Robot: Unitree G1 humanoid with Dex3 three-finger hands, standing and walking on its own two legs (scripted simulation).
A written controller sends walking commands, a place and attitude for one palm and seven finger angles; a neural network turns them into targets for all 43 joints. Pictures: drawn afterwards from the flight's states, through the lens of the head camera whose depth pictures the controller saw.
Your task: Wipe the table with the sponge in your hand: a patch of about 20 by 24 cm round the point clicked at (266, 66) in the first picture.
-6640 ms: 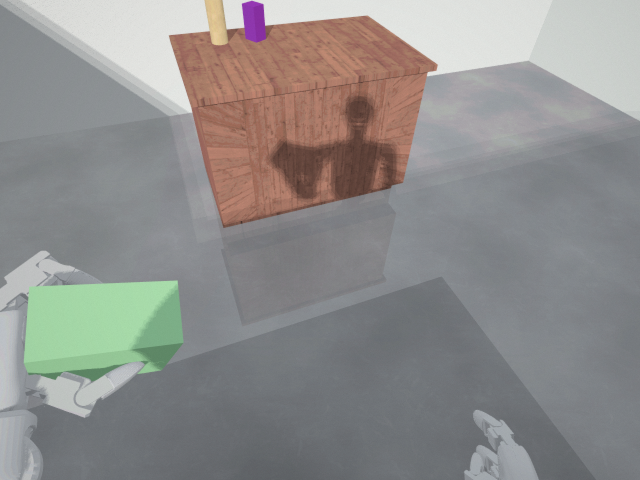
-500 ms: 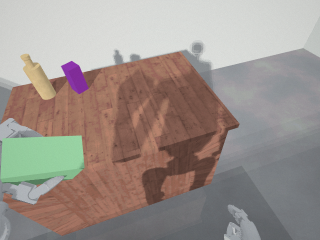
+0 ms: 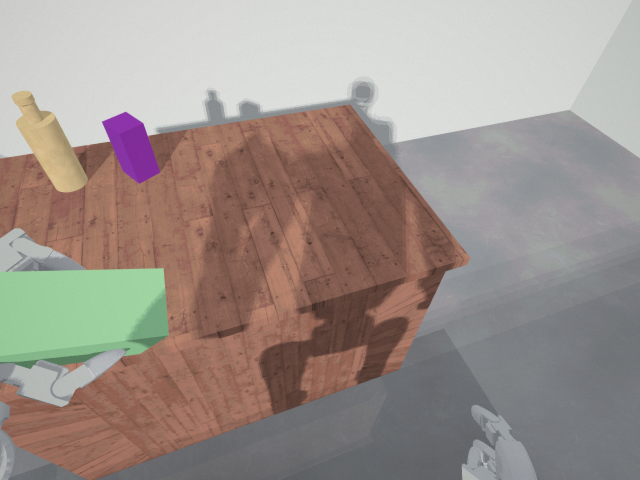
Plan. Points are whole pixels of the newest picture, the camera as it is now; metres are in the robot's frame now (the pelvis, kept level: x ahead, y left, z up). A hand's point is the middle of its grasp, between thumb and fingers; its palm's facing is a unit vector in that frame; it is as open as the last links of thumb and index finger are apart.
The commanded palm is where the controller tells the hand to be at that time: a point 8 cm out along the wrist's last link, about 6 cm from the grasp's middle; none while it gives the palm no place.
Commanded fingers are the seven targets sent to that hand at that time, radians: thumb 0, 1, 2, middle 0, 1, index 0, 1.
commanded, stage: come to a stop and stand still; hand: left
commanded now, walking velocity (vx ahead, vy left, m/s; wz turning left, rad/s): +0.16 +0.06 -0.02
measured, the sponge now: (106, 318) +0.23 +0.22 +0.15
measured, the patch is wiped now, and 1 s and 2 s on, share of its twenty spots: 0.00 0.00 0.00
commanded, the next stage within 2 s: look again from close up in 1.28 s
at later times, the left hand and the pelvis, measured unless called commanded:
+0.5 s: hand (129, 322) +0.23 +0.21 +0.14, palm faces +0.30 -0.88 -0.37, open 10.0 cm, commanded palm +0.18 +0.26 +0.18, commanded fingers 0.00 0.10 1.30 -1.20 -1.60 -1.20 -1.60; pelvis +0.02 -0.02 +0.00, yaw +0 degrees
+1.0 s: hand (47, 317) +0.22 +0.27 +0.15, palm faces +0.38 -0.87 -0.30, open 10.0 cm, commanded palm +0.17 +0.30 +0.18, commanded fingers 0.00 0.10 1.30 -1.20 -1.60 -1.20 -1.60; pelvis +0.00 +0.02 +0.01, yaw -1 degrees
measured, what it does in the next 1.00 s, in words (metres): steps on the spot: right foot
